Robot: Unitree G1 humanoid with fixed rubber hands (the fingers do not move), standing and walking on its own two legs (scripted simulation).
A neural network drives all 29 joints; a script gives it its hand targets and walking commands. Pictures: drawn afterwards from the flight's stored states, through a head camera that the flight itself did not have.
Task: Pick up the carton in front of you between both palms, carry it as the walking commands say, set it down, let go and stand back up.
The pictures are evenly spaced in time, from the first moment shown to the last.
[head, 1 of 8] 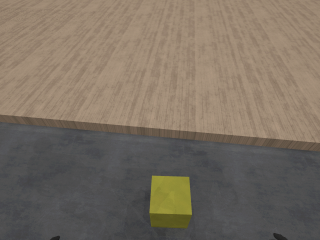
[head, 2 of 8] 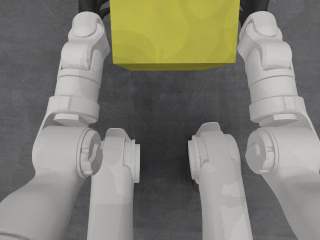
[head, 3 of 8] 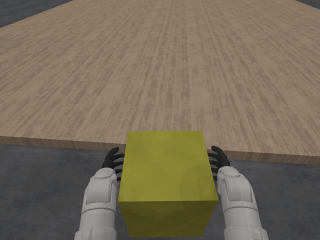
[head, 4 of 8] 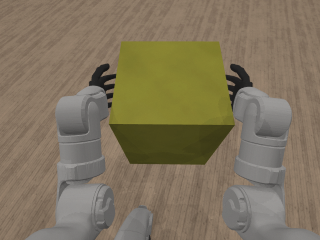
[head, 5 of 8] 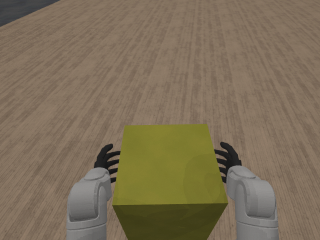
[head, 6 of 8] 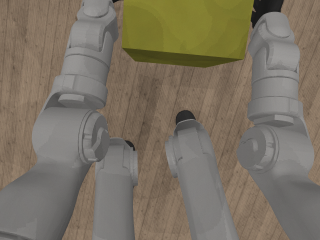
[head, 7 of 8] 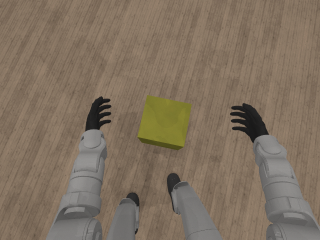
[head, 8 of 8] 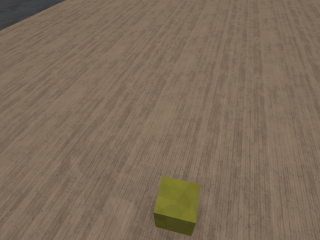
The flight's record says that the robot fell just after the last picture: no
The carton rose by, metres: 0.87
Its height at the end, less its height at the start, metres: +0.10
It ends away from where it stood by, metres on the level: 2.58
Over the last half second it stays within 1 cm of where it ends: yes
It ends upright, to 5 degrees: yes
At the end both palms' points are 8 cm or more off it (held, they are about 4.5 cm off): yes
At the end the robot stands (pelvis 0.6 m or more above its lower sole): yes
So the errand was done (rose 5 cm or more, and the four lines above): yes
